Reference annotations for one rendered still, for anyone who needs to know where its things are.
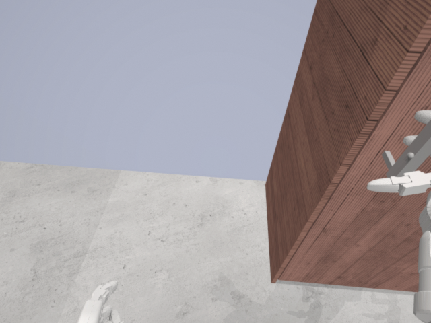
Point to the right robot forearm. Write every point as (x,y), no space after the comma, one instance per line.
(422,299)

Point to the robot left hand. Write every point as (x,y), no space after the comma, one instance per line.
(93,311)

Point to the wardrobe door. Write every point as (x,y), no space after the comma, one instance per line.
(363,238)

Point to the robot right hand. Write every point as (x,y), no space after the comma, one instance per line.
(411,182)

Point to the handle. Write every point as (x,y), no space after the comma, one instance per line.
(420,147)

